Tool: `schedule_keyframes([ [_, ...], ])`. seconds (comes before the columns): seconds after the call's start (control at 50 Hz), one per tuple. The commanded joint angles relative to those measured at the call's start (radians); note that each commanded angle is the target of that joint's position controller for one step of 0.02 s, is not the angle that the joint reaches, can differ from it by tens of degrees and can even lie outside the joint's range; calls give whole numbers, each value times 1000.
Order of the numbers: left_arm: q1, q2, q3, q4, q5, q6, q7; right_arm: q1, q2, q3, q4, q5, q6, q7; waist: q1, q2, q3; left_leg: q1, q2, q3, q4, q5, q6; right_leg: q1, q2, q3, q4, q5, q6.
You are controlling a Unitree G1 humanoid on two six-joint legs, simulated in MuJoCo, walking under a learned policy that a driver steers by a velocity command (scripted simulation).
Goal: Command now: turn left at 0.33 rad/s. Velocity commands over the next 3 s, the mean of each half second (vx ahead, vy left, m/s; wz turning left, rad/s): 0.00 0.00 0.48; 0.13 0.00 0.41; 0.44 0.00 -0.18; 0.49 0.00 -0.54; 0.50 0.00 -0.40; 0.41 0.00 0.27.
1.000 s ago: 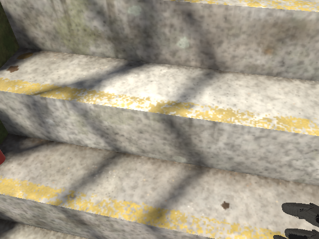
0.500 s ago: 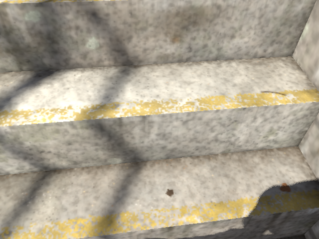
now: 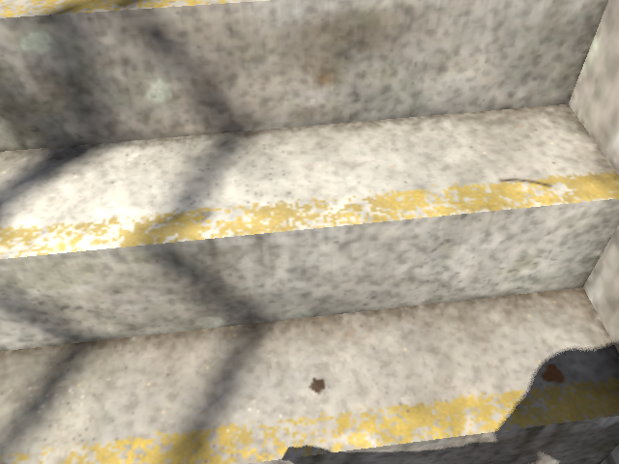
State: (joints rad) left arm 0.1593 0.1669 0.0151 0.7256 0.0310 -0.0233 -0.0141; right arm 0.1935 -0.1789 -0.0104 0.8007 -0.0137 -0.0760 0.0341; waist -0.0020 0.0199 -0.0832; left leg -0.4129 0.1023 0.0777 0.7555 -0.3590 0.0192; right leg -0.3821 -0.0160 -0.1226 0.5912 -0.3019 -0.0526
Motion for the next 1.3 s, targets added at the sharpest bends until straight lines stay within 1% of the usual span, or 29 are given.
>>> schedule_keyframes([
  [0.02, 101, 213, 82, -48, 0, -24, 39, -132, -91, -28, -121, -5, -23, -18, 112, -228, -93, -403, -33, -113, 633, -214, -23, 287, -441, 487, -319, 363, -384],
  [0.1, -96, 65, 14, -43, 21, -7, 23, -154, -75, -32, -148, 5, 17, 8, 18, -16, -92, -515, -81, -165, 808, -93, 40, 196, -254, 124, -280, 295, -222],
  [0.16, -298, 156, 37, -138, -8, -23, 24, 0, -8, -11, -66, -20, 34, 79, -72, -86, -86, -55, -24, -61, 219, -114, -1, 4, -179, -34, -294, 215, -109],
  [0.22, -336, 217, 52, -120, 28, -36, 1, 168, -81, -29, -25, -8, 22, 78, -121, -79, -39, 118, -91, -59, -117, 251, -4, -11, -295, 38, -187, 178, -163],
  [0.24, -222, 184, 52, -73, 22, -29, -7, 154, -118, -41, -24, -11, 8, 56, -61, -25, -31, 95, -115, -71, -310, 245, 37, 88, -287, 28, -67, 131, -137],
  [0.26, -95, 84, 36, -64, 11, -18, -14, 143, -201, -61, -23, -35, -12, 19, 42, 129, -91, 184, -36, -249, -286, 748, 170, 14, -167, -63, 184, 3, -38],
  [0.28, -54, 63, 18, -133, 11, -35, 6, 166, -351, -102, -54, -8, -21, -2, 56, 283, -175, 416, 141, -589, -315, 975, 413, -278, 10, -35, 393, -224, 76],
  [0.3, -150, 111, 19, -154, -7, -33, 16, 195, -330, -110, -57, -30, -33, 1, -53, 290, -200, 470, 216, -713, -380, 828, 456, -431, 70, 124, 751, -356, 124],
  [0.36, -157, 165, 50, -121, -18, -21, 42, -33, -176, -57, -113, -32, 12, 50, 9, -10, -43, 147, 125, -572, -331, 464, 285, -580, 59, 289, 1284, -56, 56],
  [0.38, -169, 133, 27, -164, -14, -14, 29, -52, -131, -34, -108, -21, 47, 43, 24, -45, -54, 94, 82, -551, -338, 422, 312, -596, 76, 280, 1256, 21, 37],
  [0.44, -100, 136, 24, -153, -5, -22, 16, -80, -122, -8, -177, -16, 75, 20, 28, 6, -148, 129, 96, -543, -367, 445, 338, -579, 48, 248, 1250, 32, 111],
  [0.54, -143, 157, 21, -154, 14, -26, 22, 11, -161, -13, -227, -8, 16, 5, -16, 54, -128, 139, 43, -454, -347, 553, 287, -493, 25, 144, 1009, -8, 176],
  [0.7, 6, 77, 12, -133, 19, 18, -6, -76, -175, -44, -261, 11, 8, -14, 8, 113, -142, 258, 91, -641, -315, 799, 340, -212, 27, 165, 298, -77, 154],
  [0.8, 96, 100, 22, -91, 26, -4, -56, 18, -182, -64, -121, 12, 96, 48, -16, 85, -92, 80, -3, -633, -360, 77, 304, 74, 36, 114, -115, -67, 43],
  [0.84, 278, 152, 36, -1, 26, -27, -70, 5, -86, -40, -99, 15, 117, 47, 6, -101, -94, -222, -155, -439, -23, 32, 168, 304, -152, 388, -196, 221, -158],
  [0.86, 250, 236, 68, 5, 35, -23, -69, 52, -70, -40, -94, -17, 103, 33, -4, -267, -105, -560, -242, -310, 255, -95, 37, 510, -361, 720, -245, 320, -396],
  [0.88, 283, 243, 87, 22, 44, -26, -50, -63, -124, -48, -100, -33, 91, 13, 81, -205, -52, -748, -190, -304, 713, -96, 14, 476, -450, 842, -317, 152, -467],
  [0.94, 355, -15, -25, 174, 56, -30, -79, -235, -96, -40, -131, -1, 67, -32, 88, -96, 45, -1076, -254, -304, 1432, 113, 188, 420, -275, 538, -280, 12, -275],
  [1.0, 599, -18, -36, 347, 79, -8, -72, -388, 16, 19, -193, 12, 40, 7, 119, -92, 93, -1397, -223, -242, 1627, -48, 282, 558, -276, 436, -271, 418, -262],
  [1.04, 517, -26, -39, 366, 93, -9, -81, -395, 40, 46, -202, 21, 45, 19, 63, -60, 59, -1311, -143, -164, 1521, -26, 305, 381, -251, 328, -354, 370, -230],
  [1.12, 547, 11, -31, 434, 109, -44, -85, -579, 40, 85, -279, 8, 128, 29, 39, -79, 28, -1088, 13, 42, 1139, 142, 298, 82, -185, 260, -483, 336, -181],
  [1.14, 457, 11, -14, 341, -79, -77, 30, -548, 97, 91, -319, -6, 87, -13, 76, -14, 272, -794, -57, 210, 1054, -18, 128, -66, -180, 237, -758, 348, -151],
  [1.16, 450, 20, -13, 373, -101, -87, 80, -495, 159, 117, -289, 18, 80, -39, 54, -100, 254, -538, -25, 153, 950, -102, 142, -144, -218, 236, -810, 526, -145],
  [1.18, 515, 110, -38, 475, 18, -77, -105, -649, 111, 128, -360, 4, 177, 55, -109, -372, -61, -423, -142, 151, 852, -177, 176, -189, -251, 254, -619, 1475, -300],
  [1.2, 527, 190, 0, 471, 17, -87, -180, -559, -16, 78, -329, 18, 223, 84, -109, -258, -95, -383, -187, 196, 805, -56, 200, -33, -260, 224, -491, 2137, -318],
  [1.24, 449, 285, 57, 420, 2, -103, -204, -237, -34, 62, -226, -6, 235, 59, -188, -304, -306, -139, -227, 115, 348, -22, 186, 286, -312, 208, -210, 2467, -303],
  [1.26, 445, 178, 58, 329, -122, -179, -26, 215, -96, -17, -50, -40, 99, -25, -232, -81, -488, 392, -54, -246, 436, -245, 254, 144, -198, 180, 219, 1969, -150],
  [1.28, 354, 147, 49, 303, -108, -191, -6, 294, -163, -43, 29, -26, 94, -85, -267, 74, -471, 396, 90, -632, 29, -372, 286, -99, -45, 174, 529, 1276, -127],
  [1.3, 218, 84, 59, 245, -51, -183, -3, 181, -197, -68, 47, -22, 88, -107, -224, 160, -386, 244, 194, -917, -300, -484, 345, -249, 81, 245, 1079, 438, -118],
])
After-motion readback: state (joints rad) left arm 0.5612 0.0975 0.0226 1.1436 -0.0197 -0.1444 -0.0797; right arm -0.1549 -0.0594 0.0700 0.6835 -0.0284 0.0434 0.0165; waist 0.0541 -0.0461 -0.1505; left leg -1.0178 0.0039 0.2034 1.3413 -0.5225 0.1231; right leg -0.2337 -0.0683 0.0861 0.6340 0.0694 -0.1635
